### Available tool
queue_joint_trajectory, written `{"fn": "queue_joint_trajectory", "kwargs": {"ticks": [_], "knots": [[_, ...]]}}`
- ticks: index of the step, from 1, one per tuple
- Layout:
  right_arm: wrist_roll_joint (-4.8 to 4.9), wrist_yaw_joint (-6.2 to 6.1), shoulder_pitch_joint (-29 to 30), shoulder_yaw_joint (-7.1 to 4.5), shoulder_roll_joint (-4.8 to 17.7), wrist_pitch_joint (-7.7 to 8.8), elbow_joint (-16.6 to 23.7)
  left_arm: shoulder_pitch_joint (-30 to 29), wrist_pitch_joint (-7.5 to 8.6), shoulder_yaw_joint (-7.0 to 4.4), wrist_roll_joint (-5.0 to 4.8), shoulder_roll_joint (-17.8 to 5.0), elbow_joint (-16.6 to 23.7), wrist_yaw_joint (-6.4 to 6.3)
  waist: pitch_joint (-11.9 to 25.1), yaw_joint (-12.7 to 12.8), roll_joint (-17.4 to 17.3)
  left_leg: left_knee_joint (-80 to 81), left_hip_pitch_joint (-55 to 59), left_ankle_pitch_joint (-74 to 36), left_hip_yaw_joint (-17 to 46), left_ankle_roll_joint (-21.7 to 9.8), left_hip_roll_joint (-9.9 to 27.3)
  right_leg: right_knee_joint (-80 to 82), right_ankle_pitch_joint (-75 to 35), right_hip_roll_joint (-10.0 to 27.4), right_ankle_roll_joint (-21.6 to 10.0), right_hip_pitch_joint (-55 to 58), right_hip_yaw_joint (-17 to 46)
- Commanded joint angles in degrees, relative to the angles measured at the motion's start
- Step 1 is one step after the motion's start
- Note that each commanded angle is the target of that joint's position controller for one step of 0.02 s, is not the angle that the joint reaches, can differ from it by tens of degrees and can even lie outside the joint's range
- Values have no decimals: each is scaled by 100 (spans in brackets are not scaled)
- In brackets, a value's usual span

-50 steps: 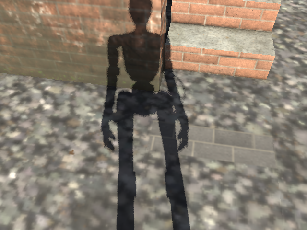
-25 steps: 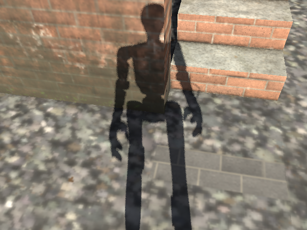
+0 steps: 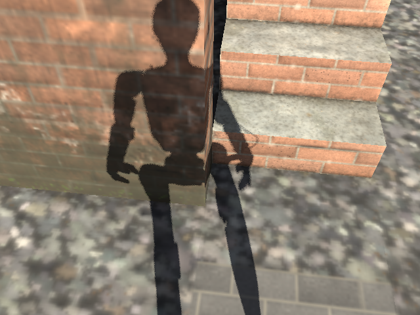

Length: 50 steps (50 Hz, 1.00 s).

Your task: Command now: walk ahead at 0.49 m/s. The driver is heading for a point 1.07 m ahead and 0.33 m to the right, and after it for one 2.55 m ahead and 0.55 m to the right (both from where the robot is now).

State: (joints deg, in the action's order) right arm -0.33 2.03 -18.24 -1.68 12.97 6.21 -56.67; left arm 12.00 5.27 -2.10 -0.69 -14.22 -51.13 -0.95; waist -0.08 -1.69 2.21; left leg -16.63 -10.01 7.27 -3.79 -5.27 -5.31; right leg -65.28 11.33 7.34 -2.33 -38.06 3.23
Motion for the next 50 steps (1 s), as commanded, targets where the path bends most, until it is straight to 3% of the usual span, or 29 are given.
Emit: {"fn": "queue_joint_trajectory", "kwargs": {"ticks": [1,5,10,12,14,15,16,17,18,19,20,21,22,24,26,33,34,35,37,38,39,40,41,42,44,45,48,49,50], "knots": [[6,-112,234,-118,752,105,312,201,-18,-78,73,-264,240,-39,-320,270,-435,1183,-632,-400,1175,-979,1591,802,-927,239,155,-105,6],[99,-200,-233,-145,913,28,215,-736,51,-38,18,-166,486,36,-313,-70,-433,1087,-104,-485,913,-727,1512,2471,-1759,-20,200,69,-212],[154,-216,-651,-181,972,-94,26,-1433,102,-16,-57,-249,771,212,-472,-276,-513,675,835,-337,1023,-646,1874,3340,-1239,-185,93,50,-243],[157,-229,-599,-216,1040,-155,17,-1297,153,-56,-58,-376,803,269,-389,-124,-591,358,1087,-639,1103,-555,2009,3576,-770,-282,-68,385,-294],[121,-231,-397,-223,1074,-255,89,-257,232,-249,-60,-732,545,239,162,506,-581,-957,1008,-2218,821,-325,1668,3853,-607,-586,-309,1900,-516],[48,-247,-324,-158,926,-270,245,818,254,-372,-28,-1060,279,199,989,915,-267,-2385,189,-2016,548,-135,1358,3704,-775,-129,-585,3546,-33],[-3,-192,-983,61,229,-146,341,1538,236,-543,58,-1771,136,177,1819,751,1179,-4602,-2210,72,131,288,408,4069,-49,1309,-1464,5924,2524],[73,-163,-974,48,348,6,239,1687,247,-434,68,-1336,72,198,2153,798,1323,-5550,-3069,2301,935,208,298,4858,633,1631,-1654,6177,4032],[205,-137,-344,-92,944,95,422,1085,288,-289,86,-966,230,199,1328,741,901,-5834,-3510,1880,1087,77,705,4948,599,1448,-1305,5457,3256],[239,-176,48,-121,1036,108,486,457,278,-216,98,-775,372,185,853,554,489,-5661,-3333,1321,925,63,1049,5017,-286,1212,-1081,4640,2293],[153,-223,218,-134,956,73,496,118,265,-153,108,-629,416,213,534,407,185,-5321,-3060,1013,808,126,1206,5180,-1073,953,-1000,3937,1651],[102,-253,157,-170,895,-11,471,-45,276,-103,130,-501,410,240,378,215,203,-5034,-2706,822,819,172,1360,5330,-1516,730,-894,3477,1179],[135,-245,26,-139,716,-97,450,-87,270,-85,114,-440,339,274,342,67,180,-4916,-2423,756,782,196,1384,5473,-1701,595,-867,3226,874],[145,-263,-52,-144,579,-161,443,-59,278,-122,101,-622,282,294,221,-15,142,-4680,-2375,494,704,270,1408,5572,-2434,443,-925,3015,392],[67,-281,266,-156,615,-183,598,51,238,-150,84,-736,185,230,78,-4,215,-4308,-2663,127,644,416,1417,5673,-2693,397,-1002,3006,224],[51,-212,1604,-65,583,-152,1100,367,135,-246,21,-1049,30,131,-213,393,86,-1892,-2236,-1006,420,577,1129,5824,-1542,268,-923,3139,-147],[-162,-108,1634,62,254,-144,1090,888,154,-186,234,-822,-328,206,-229,393,-248,-1467,-1844,-1194,20,557,931,5604,-2083,142,-836,3155,-376],[-156,-85,1642,59,261,-123,1100,978,168,-199,258,-839,-378,226,-193,442,-32,-1395,-1666,-1047,10,492,863,5426,-2458,193,-781,3276,-305],[-139,-160,1239,-24,517,7,979,583,103,-210,201,-920,-332,127,85,107,237,-1241,-1273,-201,184,314,770,4785,-3599,369,-670,3635,-146],[-154,-203,594,-50,590,66,746,456,42,-242,201,-1009,-329,61,354,-162,231,-834,-785,-158,64,188,607,4193,-3919,266,-596,3818,-233],[-242,-274,-38,-90,753,103,527,385,-11,-192,189,-916,-289,33,742,-364,42,-717,24,-230,47,117,574,3317,-3660,-29,-425,3610,-263],[-309,-328,-871,-176,1113,147,401,442,-18,-85,248,-669,-215,27,1222,-629,-522,-710,1120,-464,1104,-81,1598,2025,-1926,-299,-311,2760,-470],[-255,-316,-1040,-382,1800,33,241,1314,-25,52,101,-118,-256,124,1269,-139,-2326,-192,2161,-520,3299,-988,2740,518,1421,-1207,-111,722,-836],[-112,-252,-798,-326,1334,-49,329,1061,-81,-50,289,-666,-482,148,1073,-200,-1225,-20,1739,245,3438,-1003,2641,-92,1949,-861,-145,349,-245],[-126,-174,196,-117,585,-70,593,629,-107,30,260,-476,-438,217,312,56,-627,400,340,-45,2288,-799,2308,-51,1175,-506,-127,654,-82],[-94,-197,295,-67,431,-40,589,493,-152,48,267,-445,-421,199,183,126,-605,560,-10,-512,1814,-640,2160,195,979,-395,-64,889,-48],[-123,-249,96,-50,472,53,457,508,-274,98,297,-316,-421,110,459,304,-560,406,-297,-2257,882,-568,2033,112,565,-436,122,1496,-134],[-79,-224,-7,-16,381,83,399,404,-338,106,316,-315,-378,115,399,322,-580,401,-237,-2255,730,-603,1996,239,472,-404,191,1398,-146],[-105,-222,-118,-56,493,50,432,291,-363,88,306,-329,-312,105,292,279,-584,584,-255,-1723,567,-582,1962,578,296,-359,207,1367,-158]]}}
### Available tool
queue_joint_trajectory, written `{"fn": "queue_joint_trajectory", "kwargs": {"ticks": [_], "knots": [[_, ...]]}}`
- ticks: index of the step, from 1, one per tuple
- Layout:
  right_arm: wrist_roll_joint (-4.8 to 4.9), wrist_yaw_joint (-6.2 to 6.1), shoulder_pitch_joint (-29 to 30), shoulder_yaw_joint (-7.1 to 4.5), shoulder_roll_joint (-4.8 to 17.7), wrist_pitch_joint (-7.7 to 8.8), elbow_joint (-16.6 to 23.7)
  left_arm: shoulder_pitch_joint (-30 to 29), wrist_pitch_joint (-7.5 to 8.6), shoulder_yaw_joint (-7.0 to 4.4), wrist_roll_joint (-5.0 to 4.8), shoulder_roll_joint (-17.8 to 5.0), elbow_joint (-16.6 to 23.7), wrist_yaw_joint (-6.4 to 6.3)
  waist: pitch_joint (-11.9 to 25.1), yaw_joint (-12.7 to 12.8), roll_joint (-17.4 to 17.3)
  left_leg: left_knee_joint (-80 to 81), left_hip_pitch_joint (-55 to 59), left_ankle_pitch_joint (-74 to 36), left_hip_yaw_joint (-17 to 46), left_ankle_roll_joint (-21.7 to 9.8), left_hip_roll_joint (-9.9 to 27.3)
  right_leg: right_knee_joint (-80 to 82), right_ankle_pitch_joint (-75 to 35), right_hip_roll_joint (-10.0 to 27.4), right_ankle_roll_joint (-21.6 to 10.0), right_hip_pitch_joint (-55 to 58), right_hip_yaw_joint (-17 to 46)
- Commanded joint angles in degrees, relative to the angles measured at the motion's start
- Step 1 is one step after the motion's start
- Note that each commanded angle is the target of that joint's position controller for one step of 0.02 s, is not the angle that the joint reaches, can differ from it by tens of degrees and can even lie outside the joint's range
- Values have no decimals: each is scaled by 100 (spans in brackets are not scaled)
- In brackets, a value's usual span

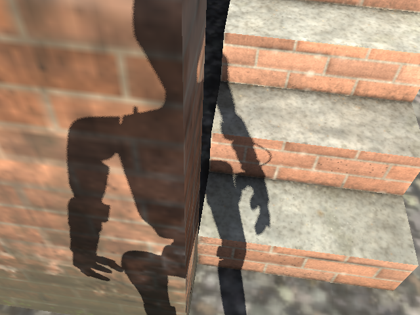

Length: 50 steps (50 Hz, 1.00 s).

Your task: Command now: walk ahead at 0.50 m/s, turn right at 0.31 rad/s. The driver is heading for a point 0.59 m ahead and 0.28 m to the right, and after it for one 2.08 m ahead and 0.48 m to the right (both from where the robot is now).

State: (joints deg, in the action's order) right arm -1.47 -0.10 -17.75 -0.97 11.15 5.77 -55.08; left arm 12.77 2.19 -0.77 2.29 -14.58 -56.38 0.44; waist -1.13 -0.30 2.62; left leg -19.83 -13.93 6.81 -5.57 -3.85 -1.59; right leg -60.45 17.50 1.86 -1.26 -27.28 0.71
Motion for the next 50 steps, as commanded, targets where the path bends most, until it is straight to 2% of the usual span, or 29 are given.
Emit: {"fn": "queue_joint_trajectory", "kwargs": {"ticks": [1,4,8,9,10,11,13,14,15,16,17,18,19,21,23,25,31,32,33,36,38,40,41,42,43,44,45,47,50], "knots": [[-24,-10,-173,-191,836,73,269,49,-60,-31,15,-266,321,-19,304,124,-827,1011,166,-1039,681,-709,1541,349,-391,246,126,169,16],[-16,-55,-289,-251,907,85,266,-417,-70,7,-11,-148,589,-35,28,17,-918,1161,241,-368,615,-718,1598,1126,-639,295,124,33,-122],[-39,-52,-353,-329,961,103,308,-551,-32,-17,-25,-124,787,-55,89,-46,-863,867,482,-600,382,-687,1707,1809,-376,206,-14,321,-404],[31,-20,-580,-413,1109,92,264,-660,-43,-75,-30,-210,901,-11,144,-132,-916,1047,745,729,611,-767,1877,1983,0,256,-98,114,-455],[1,-26,-580,-398,971,7,320,-833,-41,-116,-22,-240,1043,6,17,-179,-793,841,903,364,620,-722,1929,2123,86,184,-136,-12,-527],[43,-145,-542,-381,951,-19,345,-1004,-11,-121,-24,-135,1150,21,-8,-200,-697,583,1085,-327,591,-716,2069,2245,-4,154,-185,-142,-568],[11,-181,-296,-438,1184,-180,450,-640,89,-132,-11,-27,1101,101,204,-7,-609,-55,1105,-615,229,-519,1885,2997,-94,9,-299,371,-723],[23,-170,-220,-406,1083,-222,511,-326,132,-191,29,-133,989,116,394,121,-425,-705,837,-866,-37,-337,1651,3343,-345,-149,-380,990,-705],[7,-158,-81,-322,855,-248,653,267,190,-316,74,-470,850,94,742,380,124,-2022,211,-790,-467,-53,1275,3741,-666,201,-562,1934,19],[68,-132,216,-156,418,-229,1156,643,175,-574,-32,-1382,871,40,792,494,1556,-3372,-1661,1134,-793,425,300,4233,-1683,1364,-1162,3009,2116],[-48,-176,223,-176,573,-315,1114,891,78,-643,-138,-1516,804,64,629,561,1176,-4318,-2753,2398,-168,550,138,4424,-2539,1695,-1510,3479,2670],[-160,-154,97,-206,623,-354,975,982,25,-604,-198,-1313,760,92,506,468,289,-4773,-2961,2185,286,533,482,4245,-2311,1618,-1569,3396,2392],[-107,-91,258,-236,715,-262,930,652,2,-521,-167,-1006,791,88,166,306,-28,-4585,-2890,1624,578,465,712,4434,-1149,1332,-1452,2891,2121],[-92,-69,434,-318,797,-258,991,10,-12,-404,-205,-628,1005,18,-180,98,294,-4375,-2733,1021,666,444,818,4783,-894,894,-1193,2332,1717],[-87,-3,626,-288,690,-257,1157,80,-85,-387,-187,-729,1063,-52,40,115,7,-4792,-2665,1011,482,631,701,4632,-2218,649,-1392,2256,1374],[-116,-22,768,-290,666,-314,1331,434,-11,-416,-268,-901,982,-95,91,102,-233,-4759,-2930,901,466,774,749,4644,-2797,694,-1486,2448,1442],[-60,-117,1668,-155,634,-354,1848,1080,-12,-416,-270,-953,981,-156,-45,334,-144,-3654,-3298,296,463,765,659,4514,-3603,526,-1335,2707,1561],[-138,-71,1875,-98,581,-379,1889,1316,-17,-407,-213,-864,955,-105,60,459,-130,-3275,-3283,350,383,662,583,4576,-3424,533,-1349,2927,1693],[-48,-191,1720,-68,424,-387,1828,1297,-72,-356,-174,-693,957,-145,173,353,211,-3004,-2809,404,405,666,410,4214,-4184,293,-1217,2926,1549],[84,-198,2011,-91,634,-327,1909,1464,12,-361,-195,-731,952,-183,248,390,151,-2013,-2144,29,530,515,193,4006,-4529,297,-996,2855,1754],[125,-270,1593,-153,829,-295,1778,1116,57,-414,-183,-890,1058,-180,299,121,183,-1420,-1178,118,597,343,1,3604,-5326,232,-705,2689,1802],[160,-366,752,-251,1024,-344,1620,1014,68,-426,-299,-962,1056,-111,694,-332,278,-788,141,238,432,180,-96,2679,-5822,-36,-507,2496,1848],[71,-434,113,-337,1238,-294,1544,816,112,-393,-382,-853,1202,-82,1039,-675,-78,-406,1471,94,1059,-35,586,1821,-4644,-276,-343,1631,1846],[-96,-329,-491,-435,1805,-298,1368,988,148,-240,-232,-215,1378,-20,1456,-559,-1255,-139,2471,-161,2806,-495,2224,352,-804,-905,-189,593,1017],[-97,-261,-266,-546,1982,-426,1246,1583,38,-287,2,-446,1355,20,1351,-38,-1867,471,1992,744,4779,-1109,2826,-738,1329,-1075,-150,-239,773],[-38,-123,201,-440,1405,-428,1342,1698,-48,-300,170,-580,1069,70,639,141,-982,670,1197,2347,4408,-1103,2690,-1136,895,-597,-135,-503,929],[40,-42,619,-347,1025,-394,1388,1377,-62,-298,219,-545,1063,176,162,181,-610,928,486,2759,3632,-943,2290,-1006,478,-470,-61,-421,901],[105,-6,674,-257,735,-224,1232,1182,-164,-252,220,-354,992,304,-129,256,-769,1016,-187,1406,2329,-524,1834,-627,108,-269,130,-77,828],[91,23,477,-360,1100,-44,952,1127,-143,-172,130,-209,786,366,267,260,-803,800,-241,-62,1227,-389,1537,-437,-214,-296,179,247,594]]}}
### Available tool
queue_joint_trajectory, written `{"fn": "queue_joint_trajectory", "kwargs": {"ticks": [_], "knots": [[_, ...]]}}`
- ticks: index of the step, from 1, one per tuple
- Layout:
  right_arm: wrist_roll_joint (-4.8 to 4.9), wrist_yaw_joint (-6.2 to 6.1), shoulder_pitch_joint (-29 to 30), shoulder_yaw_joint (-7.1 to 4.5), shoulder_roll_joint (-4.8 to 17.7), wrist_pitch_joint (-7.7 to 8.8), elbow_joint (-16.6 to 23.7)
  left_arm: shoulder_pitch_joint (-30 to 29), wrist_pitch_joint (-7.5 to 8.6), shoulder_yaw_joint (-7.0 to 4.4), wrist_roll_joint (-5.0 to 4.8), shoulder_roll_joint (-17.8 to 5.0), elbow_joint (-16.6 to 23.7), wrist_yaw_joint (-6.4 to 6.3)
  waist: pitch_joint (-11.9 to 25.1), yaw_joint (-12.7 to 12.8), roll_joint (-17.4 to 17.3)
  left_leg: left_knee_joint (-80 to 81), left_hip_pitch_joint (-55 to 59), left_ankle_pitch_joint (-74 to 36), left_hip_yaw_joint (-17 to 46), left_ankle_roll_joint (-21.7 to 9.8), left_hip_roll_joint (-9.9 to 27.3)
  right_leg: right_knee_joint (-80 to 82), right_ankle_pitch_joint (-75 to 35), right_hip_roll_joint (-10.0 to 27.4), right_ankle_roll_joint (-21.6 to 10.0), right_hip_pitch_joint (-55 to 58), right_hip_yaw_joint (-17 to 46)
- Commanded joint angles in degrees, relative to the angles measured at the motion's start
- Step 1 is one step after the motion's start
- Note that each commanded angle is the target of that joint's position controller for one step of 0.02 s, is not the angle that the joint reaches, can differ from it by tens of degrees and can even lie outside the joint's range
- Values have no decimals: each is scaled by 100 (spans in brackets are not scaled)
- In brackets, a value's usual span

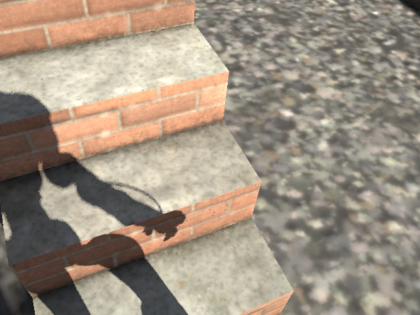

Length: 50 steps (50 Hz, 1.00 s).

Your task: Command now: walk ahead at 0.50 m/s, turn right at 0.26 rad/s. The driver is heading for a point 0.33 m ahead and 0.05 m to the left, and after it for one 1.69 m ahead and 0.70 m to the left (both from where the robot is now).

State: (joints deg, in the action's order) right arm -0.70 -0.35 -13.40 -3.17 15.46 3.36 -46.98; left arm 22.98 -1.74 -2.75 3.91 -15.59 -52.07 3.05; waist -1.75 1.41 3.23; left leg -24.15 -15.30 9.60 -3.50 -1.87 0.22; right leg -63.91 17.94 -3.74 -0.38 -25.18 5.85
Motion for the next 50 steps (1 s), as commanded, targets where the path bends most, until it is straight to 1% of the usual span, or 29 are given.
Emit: {"fn": "queue_joint_trajectory", "kwargs": {"ticks": [1,2,4,8,10,11,12,13,14,15,17,20,23,26,29,34,35,36,37,38,39,40,41,42,43,45,47,48,50], "knots": [[9,6,126,-82,572,256,190,-10,255,-11,-102,-274,393,65,351,49,-1103,1290,-74,-205,596,-549,1085,480,-313,286,23,197,-192],[63,3,-151,-110,516,231,-9,-117,281,77,-235,-3,167,34,521,34,-893,1055,218,228,639,-568,1228,817,-3,301,-60,119,-403],[72,-26,-453,-153,727,161,-110,-551,305,170,-236,127,184,28,301,-140,-1004,1170,85,708,728,-608,1329,1661,-68,451,-126,191,-614],[74,-7,-906,-205,863,35,-238,-737,362,217,-239,30,38,-4,103,-295,-1289,1049,-41,1088,800,-627,1467,2780,-44,373,-156,714,-1047],[53,19,-612,-163,755,44,-198,-497,482,192,-142,-132,104,-52,-169,-5,-1405,877,-533,682,605,-587,1263,3805,-610,236,-268,1569,-1092],[89,17,-429,-98,604,52,-135,61,509,130,-187,-182,-76,-150,2,344,-1008,2,-683,67,382,-462,1056,4243,-527,247,-326,2258,-932],[78,36,-334,41,151,87,-17,612,578,31,-89,-573,-173,-223,201,586,111,-1514,-1118,-58,-143,-251,638,5061,37,1129,-418,2815,323],[127,44,-455,183,-248,125,228,1141,529,-261,-235,-1535,-365,-266,261,572,1911,-2667,-2367,1609,-580,48,-134,5460,-225,2252,-1083,3406,2180],[-1,-14,-258,44,301,49,109,1223,494,-254,-241,-1242,-469,-260,60,594,903,-3683,-2591,1942,41,83,198,5297,-180,2317,-1398,3164,2183],[-43,-28,-328,-35,347,72,46,895,492,-199,-234,-927,-378,-274,-117,414,346,-4227,-2640,1596,310,108,307,5261,117,2158,-1355,2752,1892],[0,44,-536,-39,202,89,-150,90,471,-109,-289,-511,-162,-322,-411,73,291,-4322,-2541,762,386,138,485,5598,141,1732,-1103,2226,970],[-49,27,-518,-49,31,-13,-278,-60,567,-88,-224,-358,-144,-371,-272,26,129,-4661,-2287,445,391,209,239,5507,-1722,1578,-1079,2100,-11],[-62,-32,-353,-82,-103,-125,-225,229,661,-109,-147,-379,-279,-399,-257,44,227,-5957,-2867,898,351,178,111,5273,-2573,1839,-1304,2375,-220],[-11,-247,486,-129,-210,-258,161,823,723,-150,-52,-402,-554,-467,-669,235,150,-8823,-5275,2228,769,-44,5,5354,-1483,2434,-1568,3421,286],[152,-316,1477,37,-531,-186,741,881,784,-121,81,-444,-615,-457,-928,272,-315,-10318,-7258,3192,967,-444,-109,5280,-1054,2631,-1262,4001,106],[57,-169,2989,530,-1128,-156,2026,670,706,77,-147,-268,-817,-383,-1051,-8,-262,-8429,-6953,3412,106,-629,111,6168,-460,2012,-539,2600,-1114],[-104,-96,3094,636,-1236,-171,2267,516,621,111,-263,-185,-870,-513,-849,-143,-259,-7552,-5598,3090,157,-803,308,6681,-1648,1885,-479,2024,-1419],[-24,5,2163,644,-1094,-219,2002,129,533,108,-395,-375,-540,-510,-257,-453,-449,-6122,-3044,2038,-653,-819,-20,6885,-4010,1623,-657,1033,-2026],[11,31,1282,480,-802,-239,1479,-230,559,96,-576,-618,-84,-534,786,-629,-194,-6249,-1200,1306,-1122,-699,-760,5923,-8980,1684,-1003,822,-1970],[-35,33,-167,329,-486,-257,1088,-689,679,-73,-642,-1337,181,-496,1587,-1480,556,-6065,-335,1021,-1006,-779,-810,4420,-11889,1970,-898,1360,-1935],[-126,-2,-1005,182,-112,-259,778,-922,685,-262,-758,-1699,399,-434,2287,-1843,868,-4755,19,1062,-420,-908,-1003,2618,-12702,1847,-650,2115,-1865],[-158,-32,-1462,-124,831,-240,453,-930,723,-291,-837,-1475,673,-264,2420,-1801,-310,-3268,975,-841,2144,-1515,-96,-115,-8420,946,-173,852,-1606],[-69,-238,-1310,-350,1481,-366,339,-948,748,-207,-469,-840,795,33,2841,-1148,-1467,-626,1592,-2465,5451,-1653,919,-2345,-860,-331,192,-324,-790],[115,-278,-733,-431,1396,-398,368,-526,702,-72,-193,-352,897,102,2951,-648,-1021,-211,1399,-795,6122,-1389,1036,-3246,-971,31,-4,-692,209],[187,-221,-297,-409,1114,-459,261,-931,578,-64,-127,-159,1008,161,2242,-398,-457,-153,675,1214,5854,-1408,789,-3813,-1288,116,-25,-1203,-11],[192,-204,127,-202,252,-409,-94,-1295,425,155,150,460,1269,-32,430,70,-68,-565,-881,1456,4282,-1067,236,-3842,-1373,364,-126,-2231,-137],[125,-182,58,-118,-93,-266,-330,-1247,286,253,64,682,1459,-176,234,332,-483,-515,-1184,1253,3466,-1074,98,-4922,-882,306,-143,-2883,-175],[171,157,27,-134,135,-284,-772,-1516,765,148,-390,295,1683,-129,930,112,-511,-11,-451,806,4363,-1297,435,-6005,171,134,-191,-3014,-523],[504,460,-71,-191,213,-356,-1141,-2448,1018,344,-355,779,2206,-247,450,140,-231,73,-375,504,3297,-987,290,-5562,19,295,-365,-4174,-669]]}}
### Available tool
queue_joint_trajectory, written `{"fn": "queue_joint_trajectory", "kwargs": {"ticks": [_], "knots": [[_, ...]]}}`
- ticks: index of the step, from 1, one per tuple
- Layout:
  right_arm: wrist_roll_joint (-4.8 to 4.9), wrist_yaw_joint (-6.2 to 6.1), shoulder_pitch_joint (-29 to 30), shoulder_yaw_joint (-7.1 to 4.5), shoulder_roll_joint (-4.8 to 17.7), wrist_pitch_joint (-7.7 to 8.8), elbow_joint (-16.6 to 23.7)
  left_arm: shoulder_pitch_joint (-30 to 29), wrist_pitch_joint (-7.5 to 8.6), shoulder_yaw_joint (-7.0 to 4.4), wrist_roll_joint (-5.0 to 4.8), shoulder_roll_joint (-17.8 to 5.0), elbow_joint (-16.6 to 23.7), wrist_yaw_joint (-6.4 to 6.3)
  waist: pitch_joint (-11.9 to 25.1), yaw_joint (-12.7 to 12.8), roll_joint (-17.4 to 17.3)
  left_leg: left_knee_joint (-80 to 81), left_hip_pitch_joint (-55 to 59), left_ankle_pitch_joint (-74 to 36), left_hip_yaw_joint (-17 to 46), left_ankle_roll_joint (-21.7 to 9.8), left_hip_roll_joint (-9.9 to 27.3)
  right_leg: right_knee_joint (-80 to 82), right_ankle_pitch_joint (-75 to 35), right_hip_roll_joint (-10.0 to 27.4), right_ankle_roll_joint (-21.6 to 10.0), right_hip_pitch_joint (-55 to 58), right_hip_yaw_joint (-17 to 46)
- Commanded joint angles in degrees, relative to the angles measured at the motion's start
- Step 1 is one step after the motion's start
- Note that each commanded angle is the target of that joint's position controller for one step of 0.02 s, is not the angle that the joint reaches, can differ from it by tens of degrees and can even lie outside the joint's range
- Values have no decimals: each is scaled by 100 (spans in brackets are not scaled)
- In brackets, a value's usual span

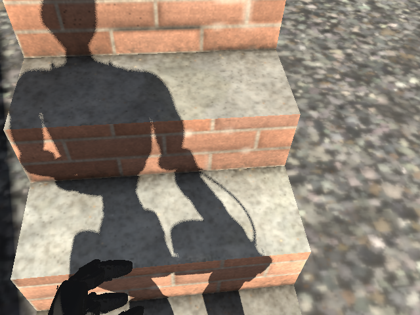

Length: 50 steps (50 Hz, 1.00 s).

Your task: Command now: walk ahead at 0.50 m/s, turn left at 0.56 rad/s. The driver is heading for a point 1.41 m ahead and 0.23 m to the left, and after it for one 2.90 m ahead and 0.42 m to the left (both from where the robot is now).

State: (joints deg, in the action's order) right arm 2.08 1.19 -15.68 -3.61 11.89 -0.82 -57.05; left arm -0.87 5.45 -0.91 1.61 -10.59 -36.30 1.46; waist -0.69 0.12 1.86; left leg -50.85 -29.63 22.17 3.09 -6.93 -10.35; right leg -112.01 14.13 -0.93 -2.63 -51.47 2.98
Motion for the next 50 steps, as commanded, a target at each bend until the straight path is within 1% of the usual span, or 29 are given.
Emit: {"fn": "queue_joint_trajectory", "kwargs": {"ticks": [1,4,5,6,7,8,9,11,12,13,14,15,16,17,19,20,22,25,32,34,36,37,38,39,40,41,44,47,50], "knots": [[418,330,167,-112,560,170,-80,-817,225,256,-181,374,985,-146,-266,149,-90,3099,614,-879,2181,-358,1151,289,324,155,-195,-1766,-723],[65,217,-408,74,393,262,-422,-1415,175,434,-158,764,1514,-130,-166,40,-800,3491,902,-1382,2332,-662,1425,-1308,431,189,-225,-2753,-1039],[162,227,-832,45,545,247,-566,-1887,174,521,-130,792,1732,-126,-304,-103,-652,3698,1157,-956,2108,-621,1283,-566,271,285,-259,-3151,-1186],[-1328,369,-2164,361,129,228,-760,-1503,-104,487,-34,-40,1466,111,1082,-329,-1155,2857,1043,-1181,1297,-439,776,975,-474,-188,-797,-2094,-399],[347,179,-1539,-47,658,167,-386,-2490,-125,622,-113,895,1843,-25,-328,-431,-627,4323,281,-2347,1984,-789,1121,1325,-159,-125,-328,-1709,-1991],[-1064,513,-1646,288,550,161,-610,-2428,-434,594,121,243,2081,248,1079,6,-1290,4087,-629,-2952,2056,-1198,1367,1771,1328,-222,-720,-954,-916],[-929,717,-965,265,704,463,-221,-1080,-675,344,31,127,1659,354,997,921,-1695,4001,-674,-6458,1744,-1220,1910,1357,446,-311,-435,417,-1247],[-713,911,-974,89,1257,810,-278,-445,-1122,70,-163,-653,1612,330,1573,1500,-1043,3477,630,-13036,1665,-1387,2518,3023,239,-654,-221,1252,-1036],[-528,810,-1364,-77,1500,959,-283,-509,-1182,162,-96,-736,1558,274,1566,1210,-997,2917,2068,-14375,1642,-1379,2621,4560,714,-862,24,1004,-1393],[-621,874,-1653,-160,1546,874,-548,12,-1250,182,-157,-537,1277,216,1863,1229,-885,2125,2522,-14981,1739,-1280,2761,5503,596,-838,-22,1747,-1088],[-691,927,-1475,-329,1652,790,-497,1755,-1254,124,-261,-528,588,152,2650,1579,-305,770,2345,-14035,1829,-996,2665,6262,123,-540,-268,3424,3],[-1010,1022,-1903,-165,895,736,-603,3050,-1217,40,-417,-870,-268,219,3531,1270,1668,-1622,553,-7462,1823,-454,1681,7117,-1611,809,-1789,5491,2977],[-711,1118,-1336,-299,998,628,-614,2406,-1067,-62,-131,-981,64,189,2223,1345,1871,-5366,-1565,-2589,1872,73,346,8995,1730,1996,-2643,4056,5612],[-453,333,361,-123,629,797,1200,758,-721,-41,-62,-582,-508,-183,2222,264,1129,-6169,-1511,-651,513,174,146,9150,1772,1756,-1631,4635,4886],[-183,53,1105,332,-544,917,1935,1321,-373,101,37,309,-1722,-105,918,86,-535,-7014,-2866,-569,308,-72,441,8614,550,1404,-782,4460,2351],[-24,-14,1188,418,-764,1037,2065,1683,-220,149,77,610,-2249,76,432,2,-542,-7431,-3250,-849,363,-160,562,8450,-27,1128,-674,4224,1611],[242,-111,843,514,-711,1059,2084,2260,-119,100,-187,651,-2725,386,-5,-54,-495,-8025,-4000,-1614,418,-257,540,8839,-410,1067,-417,4499,924],[357,-304,835,543,-618,675,2230,1893,-130,144,-271,395,-2875,506,-527,-486,-281,-7935,-4284,-1421,309,-109,765,9350,-543,1202,-186,3553,210],[245,-326,3533,617,-431,223,3524,3281,-16,223,-189,-17,-2974,160,-1006,398,142,-6603,-5033,-859,-721,163,1225,10678,-254,1311,-654,3978,-247],[209,-326,3687,708,-528,98,3757,3707,-43,203,-222,-46,-2938,-52,-356,382,566,-4767,-3783,-986,-861,245,1524,10948,-1512,1254,-680,4589,-385],[579,-131,2921,911,-861,272,3433,4370,0,85,-738,-638,-3013,-171,510,267,922,-1885,826,857,-2125,47,649,10649,-6978,1311,-869,3591,-749],[549,-118,1719,687,-603,380,3110,4559,96,83,-521,-855,-3125,-291,1244,-322,1724,-1848,1693,728,-1649,-12,501,9505,-10791,1676,-710,4634,-790],[355,-153,524,216,465,302,2616,4011,245,-91,-264,-1302,-2935,-443,2034,-1175,2021,-1076,2557,659,-416,-175,689,8218,-11183,1597,-463,4797,-801],[238,-160,-539,-266,1589,262,1881,3986,200,-184,-235,-1118,-2473,-328,2926,-1212,-571,982,3944,645,3347,-589,2488,5616,-7647,593,-96,2985,-950],[-313,-358,-833,-398,2294,-44,1548,3673,248,-407,7,-1358,-2416,-83,3284,-1258,-1729,3495,3891,-764,5690,-293,3024,2552,-406,-322,-93,2521,-255],[-494,-328,50,-244,1854,-42,1570,2693,306,-471,-15,-1061,-1898,109,2872,-933,-1521,3176,3198,-4,5130,-18,3144,470,-198,-235,-56,1505,543],[-543,42,575,240,48,331,-37,1004,433,86,-231,831,-614,5,158,-200,-680,2610,781,724,2683,-295,2483,-1379,381,-281,-549,-475,253],[-269,379,460,473,-1037,525,-585,1842,319,237,-555,831,-858,-256,-12,403,-393,2602,404,-323,651,255,2219,-1385,-338,-406,-880,-950,415],[-247,567,445,503,-578,463,-867,1533,-33,206,-751,693,-730,-528,-291,390,-568,3469,104,-392,496,157,2595,-3029,139,-585,-661,-1718,-134]]}}
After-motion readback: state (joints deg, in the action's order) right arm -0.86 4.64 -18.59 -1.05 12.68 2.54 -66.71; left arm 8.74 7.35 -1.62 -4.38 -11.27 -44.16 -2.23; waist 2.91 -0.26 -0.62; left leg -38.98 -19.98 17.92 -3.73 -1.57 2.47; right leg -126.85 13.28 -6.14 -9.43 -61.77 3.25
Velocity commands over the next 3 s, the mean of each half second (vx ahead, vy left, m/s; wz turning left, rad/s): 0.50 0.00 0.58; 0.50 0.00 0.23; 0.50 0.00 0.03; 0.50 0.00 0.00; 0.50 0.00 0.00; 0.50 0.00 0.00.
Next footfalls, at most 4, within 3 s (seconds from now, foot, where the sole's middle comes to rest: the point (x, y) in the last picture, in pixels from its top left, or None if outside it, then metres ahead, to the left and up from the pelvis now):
0.28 right None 0.32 -0.11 -0.54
0.74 left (114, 227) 0.54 0.24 -0.35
1.24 right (190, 86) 0.82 0.08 -0.16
1.74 left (94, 81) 0.83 0.31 -0.16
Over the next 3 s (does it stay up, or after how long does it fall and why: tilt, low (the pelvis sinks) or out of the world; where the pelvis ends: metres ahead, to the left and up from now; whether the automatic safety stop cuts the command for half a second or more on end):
stays up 1.15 0.12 0.83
